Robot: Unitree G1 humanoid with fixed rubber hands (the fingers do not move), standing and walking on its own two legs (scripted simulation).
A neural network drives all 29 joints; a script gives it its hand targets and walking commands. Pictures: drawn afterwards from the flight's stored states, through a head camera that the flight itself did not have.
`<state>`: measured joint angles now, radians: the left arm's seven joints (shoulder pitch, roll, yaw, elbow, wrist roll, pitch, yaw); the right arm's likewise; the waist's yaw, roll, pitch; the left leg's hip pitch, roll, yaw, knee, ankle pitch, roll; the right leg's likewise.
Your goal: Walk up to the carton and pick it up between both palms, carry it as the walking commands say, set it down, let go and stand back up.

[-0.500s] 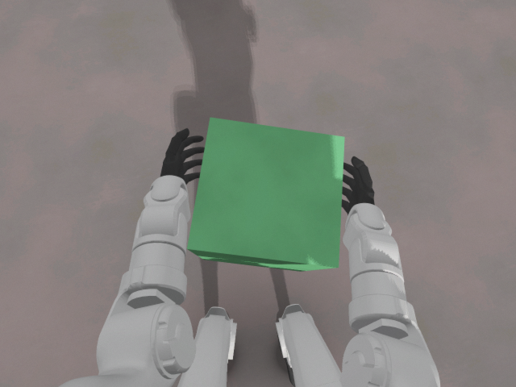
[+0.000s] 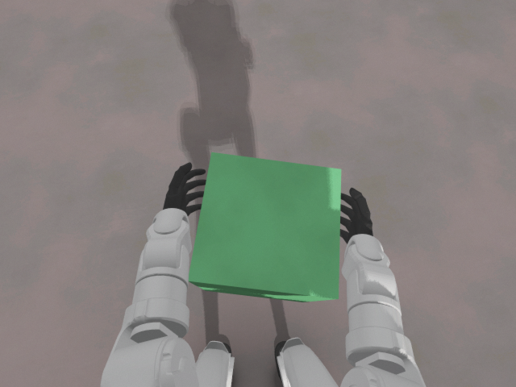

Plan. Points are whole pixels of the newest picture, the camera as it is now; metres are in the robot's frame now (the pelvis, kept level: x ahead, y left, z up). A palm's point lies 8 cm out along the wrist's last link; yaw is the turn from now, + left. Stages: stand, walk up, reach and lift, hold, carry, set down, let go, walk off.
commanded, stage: reach and lift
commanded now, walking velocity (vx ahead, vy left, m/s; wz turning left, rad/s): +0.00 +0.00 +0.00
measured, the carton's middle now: (263, 238) +0.37 -0.02 -0.12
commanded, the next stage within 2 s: none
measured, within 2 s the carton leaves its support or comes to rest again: neither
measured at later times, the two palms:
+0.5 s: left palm (166, 206) +0.37 +0.12 +0.03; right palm (377, 229) +0.33 -0.18 +0.02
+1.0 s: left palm (153, 205) +0.35 +0.12 +0.10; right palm (405, 232) +0.30 -0.18 +0.09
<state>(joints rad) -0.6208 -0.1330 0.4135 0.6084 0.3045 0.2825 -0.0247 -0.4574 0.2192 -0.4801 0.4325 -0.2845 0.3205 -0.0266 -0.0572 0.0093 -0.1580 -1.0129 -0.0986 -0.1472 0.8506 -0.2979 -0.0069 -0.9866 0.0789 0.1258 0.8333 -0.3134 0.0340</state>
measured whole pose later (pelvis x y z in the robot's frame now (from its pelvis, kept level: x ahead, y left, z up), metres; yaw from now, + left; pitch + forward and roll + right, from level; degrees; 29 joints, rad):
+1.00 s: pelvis +0.01 +0.00 +0.06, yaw +0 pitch -1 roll +0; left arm -0.44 -0.18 0.36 0.49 0.34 0.54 0.00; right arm -0.34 0.17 -0.34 0.38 -0.33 0.62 0.00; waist -0.07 0.00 -0.03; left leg -0.22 -0.07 -0.14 0.44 -0.19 0.01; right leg -0.19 0.04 0.15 0.42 -0.20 0.02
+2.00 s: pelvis +0.03 -0.01 +0.06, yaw +0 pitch -6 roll +0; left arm -0.34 -0.17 0.29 0.31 0.31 0.72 -0.01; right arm -0.28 0.16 -0.23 0.27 -0.31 0.77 0.00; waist 0.00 0.00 -0.01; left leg -0.04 -0.05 -0.13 0.33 -0.18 0.00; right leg -0.02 0.05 0.14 0.33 -0.19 0.00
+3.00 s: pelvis +0.02 -0.01 +0.06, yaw +0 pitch -7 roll +0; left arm -0.34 -0.17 0.29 0.30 0.32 0.73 0.00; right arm -0.28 0.16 -0.22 0.28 -0.30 0.76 0.00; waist 0.00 0.01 -0.01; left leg -0.06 -0.05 -0.13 0.36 -0.18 0.00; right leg -0.04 0.05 0.12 0.36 -0.19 0.00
